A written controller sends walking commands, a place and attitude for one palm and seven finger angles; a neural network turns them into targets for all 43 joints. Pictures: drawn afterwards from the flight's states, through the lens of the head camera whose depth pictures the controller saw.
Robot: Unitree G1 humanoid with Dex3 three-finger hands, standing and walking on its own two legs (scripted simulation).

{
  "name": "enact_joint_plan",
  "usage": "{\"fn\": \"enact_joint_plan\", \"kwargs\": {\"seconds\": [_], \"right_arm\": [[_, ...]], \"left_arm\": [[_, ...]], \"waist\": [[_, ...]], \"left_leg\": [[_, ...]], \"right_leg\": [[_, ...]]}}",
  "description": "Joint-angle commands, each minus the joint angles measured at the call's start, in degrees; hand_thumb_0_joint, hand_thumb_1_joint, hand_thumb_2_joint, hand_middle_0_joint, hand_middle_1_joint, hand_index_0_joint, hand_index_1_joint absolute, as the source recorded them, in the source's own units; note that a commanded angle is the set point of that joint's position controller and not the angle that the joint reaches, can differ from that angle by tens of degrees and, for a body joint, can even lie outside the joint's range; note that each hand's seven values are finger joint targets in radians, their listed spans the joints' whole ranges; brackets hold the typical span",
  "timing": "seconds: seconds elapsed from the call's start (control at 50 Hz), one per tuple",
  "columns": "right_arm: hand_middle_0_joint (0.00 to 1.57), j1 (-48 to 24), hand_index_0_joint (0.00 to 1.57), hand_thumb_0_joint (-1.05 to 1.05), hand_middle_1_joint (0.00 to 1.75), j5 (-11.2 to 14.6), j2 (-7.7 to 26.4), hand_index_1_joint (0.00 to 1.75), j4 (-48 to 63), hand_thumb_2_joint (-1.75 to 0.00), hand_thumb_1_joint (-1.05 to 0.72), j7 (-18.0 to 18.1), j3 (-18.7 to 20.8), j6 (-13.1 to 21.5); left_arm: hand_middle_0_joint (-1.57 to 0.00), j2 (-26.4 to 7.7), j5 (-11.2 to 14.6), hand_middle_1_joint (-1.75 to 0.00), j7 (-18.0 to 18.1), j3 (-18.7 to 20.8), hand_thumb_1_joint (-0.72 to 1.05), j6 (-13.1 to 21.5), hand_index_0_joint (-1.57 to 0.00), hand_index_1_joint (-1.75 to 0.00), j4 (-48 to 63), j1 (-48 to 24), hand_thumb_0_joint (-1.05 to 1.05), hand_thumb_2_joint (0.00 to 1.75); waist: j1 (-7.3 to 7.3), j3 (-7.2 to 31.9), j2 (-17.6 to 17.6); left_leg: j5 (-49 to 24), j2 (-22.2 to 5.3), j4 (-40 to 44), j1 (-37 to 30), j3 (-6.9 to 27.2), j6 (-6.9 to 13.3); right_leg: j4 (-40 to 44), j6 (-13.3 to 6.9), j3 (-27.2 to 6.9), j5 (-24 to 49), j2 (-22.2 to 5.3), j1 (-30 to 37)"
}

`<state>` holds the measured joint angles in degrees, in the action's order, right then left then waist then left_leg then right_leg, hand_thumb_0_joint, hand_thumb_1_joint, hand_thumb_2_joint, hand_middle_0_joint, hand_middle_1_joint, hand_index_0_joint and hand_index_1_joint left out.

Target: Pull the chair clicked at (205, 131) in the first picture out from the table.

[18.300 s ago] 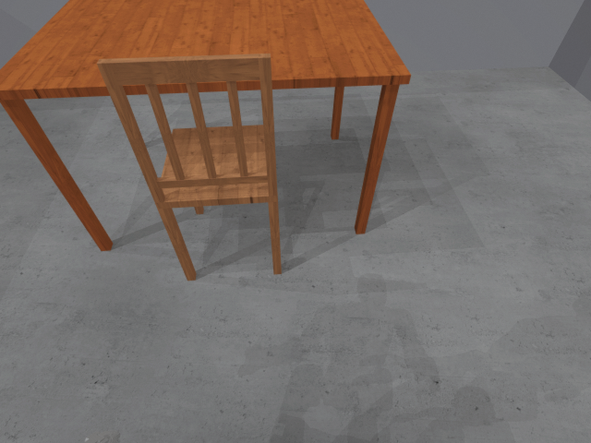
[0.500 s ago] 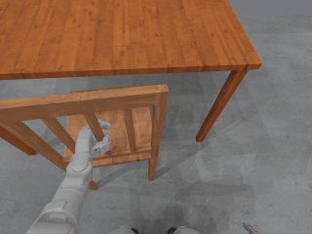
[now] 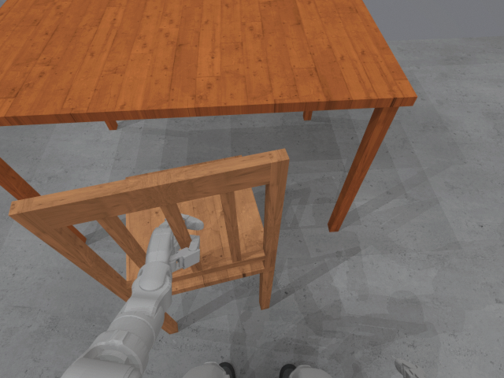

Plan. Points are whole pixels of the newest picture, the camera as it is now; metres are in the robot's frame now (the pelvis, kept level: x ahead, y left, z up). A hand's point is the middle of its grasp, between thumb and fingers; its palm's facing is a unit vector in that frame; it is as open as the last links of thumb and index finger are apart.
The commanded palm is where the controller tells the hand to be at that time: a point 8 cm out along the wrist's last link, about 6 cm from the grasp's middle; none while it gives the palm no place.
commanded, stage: step backward, pulling the chair out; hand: left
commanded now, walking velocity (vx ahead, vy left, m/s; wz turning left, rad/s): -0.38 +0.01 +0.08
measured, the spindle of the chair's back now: (184, 241) +0.36 +0.14 -0.08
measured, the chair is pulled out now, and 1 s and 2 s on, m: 0.16 0.20 0.34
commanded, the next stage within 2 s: none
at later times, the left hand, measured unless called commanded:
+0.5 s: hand (193, 260) +0.32 +0.12 -0.06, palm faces +0.04 -0.99 -0.17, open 5.3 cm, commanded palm +0.31 +0.17 -0.06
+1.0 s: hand (187, 274) +0.29 +0.12 -0.06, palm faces -0.04 -0.98 -0.17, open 5.2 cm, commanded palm +0.27 +0.18 -0.05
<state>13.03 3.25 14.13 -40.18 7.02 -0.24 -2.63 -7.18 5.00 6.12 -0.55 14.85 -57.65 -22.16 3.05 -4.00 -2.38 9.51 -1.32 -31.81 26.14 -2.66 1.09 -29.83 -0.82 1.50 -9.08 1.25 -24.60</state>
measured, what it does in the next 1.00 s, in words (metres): steps on the spot: left foot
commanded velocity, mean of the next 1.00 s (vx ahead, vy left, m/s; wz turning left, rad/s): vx -0.38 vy -0.01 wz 0.05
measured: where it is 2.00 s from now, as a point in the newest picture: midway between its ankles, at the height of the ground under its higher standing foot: outside the picture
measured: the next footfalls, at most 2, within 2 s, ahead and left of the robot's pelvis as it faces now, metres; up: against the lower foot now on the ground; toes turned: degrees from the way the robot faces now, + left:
left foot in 0.58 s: +0.00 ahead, +0.15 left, +0.00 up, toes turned +2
right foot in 1.12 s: +0.02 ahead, -0.11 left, +0.00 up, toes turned -1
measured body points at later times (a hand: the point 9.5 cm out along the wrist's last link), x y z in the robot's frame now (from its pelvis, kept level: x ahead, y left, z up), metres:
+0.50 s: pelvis -0.02 +0.00 +0.00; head +0.04 -0.02 +0.44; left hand +0.31 +0.17 -0.05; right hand +0.07 -0.26 -0.14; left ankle +0.01 +0.12 -0.71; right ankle +0.07 -0.11 -0.73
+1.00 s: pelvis -0.06 +0.02 -0.01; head +0.02 +0.02 +0.44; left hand +0.29 +0.18 -0.05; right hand +0.05 -0.24 -0.13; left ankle -0.04 +0.15 -0.73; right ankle +0.06 -0.11 -0.73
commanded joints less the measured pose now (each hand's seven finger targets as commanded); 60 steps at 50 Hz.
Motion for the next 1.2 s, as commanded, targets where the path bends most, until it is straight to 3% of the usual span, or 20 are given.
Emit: {"fn": "enact_joint_plan", "kwargs": {"seconds": [0.0,0.16,0.22,0.28,0.32,0.36,0.4,0.5,0.56,0.6,0.64,0.7,0.8,0.84,0.92,0.96,1.0,1.06,1.12,1.18], "right_arm": [[0.20,1.8,0.20,0.00,0.30,-0.1,7.4,0.30,4.6,-0.90,-0.90,0.6,2.5,3.6],[0.20,0.7,0.20,0.00,0.30,-0.5,7.7,0.30,4.8,-0.90,-0.90,1.0,1.7,5.0],[0.20,0.7,0.20,0.00,0.30,-1.3,7.4,0.30,4.6,-0.90,-0.90,0.9,2.0,4.9],[0.20,0.0,0.20,0.00,0.30,-1.5,7.5,0.30,5.0,-0.90,-0.90,0.9,2.3,4.7],[0.20,-0.1,0.20,0.00,0.30,-1.3,7.0,0.30,5.4,-0.90,-0.90,0.6,2.2,4.7],[0.20,1.8,0.20,0.00,0.30,-1.0,6.9,0.30,4.5,-0.90,-0.90,0.2,2.8,5.1],[0.20,1.4,0.20,0.00,0.30,-1.4,6.9,0.30,3.4,-0.90,-0.90,-0.2,2.9,5.0],[0.20,1.2,0.20,0.00,0.30,-1.6,7.0,0.30,1.9,-0.90,-0.90,0.0,1.6,5.3],[0.20,1.4,0.20,0.00,0.30,-1.8,8.5,0.30,3.8,-0.90,-0.90,0.5,2.9,4.2],[0.20,-0.2,0.20,0.00,0.30,-2.1,7.0,0.30,6.0,-0.90,-0.90,0.2,2.1,3.2],[0.20,-0.7,0.20,0.00,0.30,-2.6,6.8,0.30,6.1,-0.90,-0.90,0.3,2.6,2.5],[0.20,0.3,0.20,0.00,0.30,-2.5,6.8,0.30,6.5,-0.90,-0.90,0.0,3.2,1.9],[0.20,1.7,0.20,0.00,0.30,-1.8,5.9,0.30,5.3,-0.90,-0.90,0.2,3.5,1.7],[0.20,0.8,0.20,0.00,0.30,-1.8,5.8,0.30,5.1,-0.90,-0.90,0.0,2.9,2.0],[0.20,0.8,0.20,0.00,0.30,-1.9,6.9,0.30,4.9,-0.90,-0.90,0.5,1.9,1.8],[0.20,-2.0,0.20,0.00,0.30,-2.3,7.8,0.30,7.5,-0.90,-0.90,0.7,2.1,1.1],[0.20,-2.5,0.20,0.00,0.30,-2.7,6.7,0.30,8.2,-0.90,-0.90,0.5,2.1,0.7],[0.20,1.2,0.20,0.00,0.30,-2.9,6.7,0.30,5.2,-0.90,-0.90,-0.4,3.2,1.8],[0.20,2.5,0.20,0.00,0.30,-3.4,7.0,0.30,3.4,-0.90,-0.90,-0.9,3.4,2.7],[0.20,2.8,0.20,0.00,0.30,-2.3,6.9,0.30,3.3,-0.90,-0.90,-0.1,4.2,2.1]], "left_arm": [[-0.50,-11.3,-3.1,-1.45,1.1,-0.3,0.90,2.4,-0.50,-1.45,9.0,-18.4,0.00,0.90],[-0.50,-8.9,-3.0,-1.45,1.2,-1.6,0.90,2.6,-0.50,-1.45,10.0,-19.3,0.00,0.90],[-0.50,-9.6,-3.3,-1.45,1.0,-0.7,0.90,2.2,-0.50,-1.45,10.6,-19.8,0.00,0.90],[-0.50,-10.5,-3.5,-1.45,0.9,0.2,0.90,1.5,-0.50,-1.45,10.5,-19.0,0.00,0.90],[-0.50,-10.3,-3.3,-1.45,0.8,-0.3,0.90,1.4,-0.50,-1.45,10.6,-18.6,0.00,0.90],[-0.50,-11.5,-3.5,-1.45,1.5,0.4,0.90,1.7,-0.50,-1.45,9.6,-17.9,0.00,0.90],[-0.50,-11.6,-4.0,-1.45,2.0,1.2,0.90,0.9,-0.50,-1.45,8.0,-17.0,0.00,0.90],[-0.50,-10.3,-3.8,-1.45,1.4,1.2,0.90,-0.7,-0.50,-1.45,9.9,-17.6,0.00,0.90],[-0.50,-7.5,-3.7,-1.45,0.6,-1.0,0.90,-0.5,-0.50,-1.45,13.3,-18.0,0.00,0.90],[-0.50,-4.8,-3.6,-1.45,-0.3,-3.9,0.90,-0.1,-0.50,-1.45,17.2,-21.0,0.00,0.90],[-0.50,-5.9,-4.2,-1.45,-0.2,-2.4,0.90,-0.1,-0.50,-1.45,17.0,-19.9,0.00,0.90],[-0.50,-6.8,-4.5,-1.45,-0.3,-1.6,0.90,-0.1,-0.50,-1.45,17.0,-17.8,0.00,0.90],[-0.50,-10.9,-4.5,-1.45,0.2,0.8,0.90,0.4,-0.50,-1.45,14.6,-15.4,0.00,0.90],[-0.50,-10.3,-4.9,-1.45,0.5,1.1,0.90,-0.5,-0.50,-1.45,12.3,-15.1,0.00,0.90],[-0.50,-7.9,-4.3,-1.45,0.3,-0.6,0.90,-1.6,-0.50,-1.45,14.3,-15.4,0.00,0.90],[-0.50,-5.8,-4.0,-1.45,-0.1,-2.9,0.90,-0.8,-0.50,-1.45,17.7,-16.4,0.00,0.90],[-0.50,-5.2,-4.0,-1.45,-0.2,-3.0,0.90,-0.6,-0.50,-1.45,19.5,-18.7,0.00,0.90],[-0.50,-4.7,-4.6,-1.45,-0.5,-2.7,0.90,-0.1,-0.50,-1.45,16.5,-21.2,0.00,0.90],[-0.50,-5.7,-5.9,-1.45,-0.6,-3.1,0.90,1.3,-0.50,-1.45,15.2,-23.7,0.00,0.90],[-0.50,-10.0,-4.9,-1.45,-0.2,0.3,0.90,1.7,-0.50,-1.45,12.6,-19.8,0.00,0.90]], "waist": [[-0.20,17.6,3.6],[-1.14,18.4,-3.4],[-1.30,19.6,-4.5],[-1.63,17.9,-3.2],[-1.58,15.6,1.2],[-0.92,17.0,9.5],[-1.67,18.8,10.3],[-0.37,20.0,7.7],[-1.15,21.1,1.5],[-0.80,22.0,-4.5],[-1.20,21.2,-7.5],[-0.89,22.1,-3.3],[-0.43,24.3,9.6],[-1.20,22.8,12.1],[0.25,22.1,8.8],[-1.10,18.7,-6.3],[-1.71,16.6,-11.7],[-0.42,19.2,-2.6],[0.49,20.3,-8.0],[0.61,26.5,2.7]], "left_leg": [[10.1,-3.9,3.0,-11.6,5.5,0.2],[7.1,-10.4,10.8,-7.5,12.2,3.3],[-1.4,-11.9,8.7,-8.1,12.8,4.0],[4.7,-11.2,7.8,-2.1,11.8,3.5],[15.4,-7.8,4.1,1.8,9.3,2.0],[17.2,-1.2,-8.3,-3.2,5.5,-1.2],[17.6,1.3,-20.6,-4.1,6.3,-2.4],[12.6,-0.6,-2.0,-6.0,7.4,-2.3],[-12.1,-8.5,5.5,-9.0,12.1,1.2],[-12.2,-11.0,8.2,-7.8,11.5,2.2],[-17.8,-12.0,6.4,-7.3,11.0,2.2],[-17.1,-10.8,3.0,-7.0,9.1,0.6],[16.4,-0.1,-10.2,-6.3,3.0,-3.2],[20.7,0.5,-14.6,-4.2,5.3,-2.8],[8.5,-2.7,5.0,-9.3,6.2,-1.4],[1.9,-10.8,12.4,-3.6,12.3,2.3],[-2.2,-15.8,13.6,0.4,16.0,5.5],[-28.0,-14.3,2.1,-13.5,12.4,4.0],[-28.6,-12.3,1.6,-15.5,9.6,1.3],[-19.2,-8.8,-2.2,-12.8,6.5,-1.6]], "right_leg": [[11.8,-0.4,-9.7,-13.9,-10.0,1.6],[-2.5,0.4,-4.1,-10.1,-4.2,5.3],[-5.3,0.3,-4.3,-5.8,-4.3,7.1],[-4.3,-0.5,-5.8,-7.7,-5.4,10.3],[0.9,-2.0,-10.7,-14.1,-8.9,8.8],[13.8,-5.7,-21.0,-21.2,-17.4,3.8],[15.3,-9.4,-22.1,-8.1,-22.9,6.4],[4.4,-4.8,-9.7,16.2,-17.8,14.8],[-1.6,1.2,-3.7,12.6,-7.4,14.0],[-6.4,1.7,-1.8,5.2,-5.9,14.9],[-8.9,1.1,-1.7,6.3,-5.5,14.1],[-6.5,0.1,-3.1,14.2,-6.9,16.2],[8.8,-4.9,-14.1,13.1,-18.4,14.6],[11.0,-6.4,-14.2,10.0,-20.7,14.7],[5.1,-1.5,-5.3,8.9,-13.9,13.8],[-5.1,1.8,-0.8,-3.5,-5.8,13.0],[-14.8,1.1,-0.5,-8.4,-3.5,13.0],[-5.3,0.6,-1.9,3.5,-4.4,11.0],[-2.5,0.1,-2.6,13.0,-5.6,11.9],[-0.4,-1.4,-6.6,28.0,-9.8,19.3]]}}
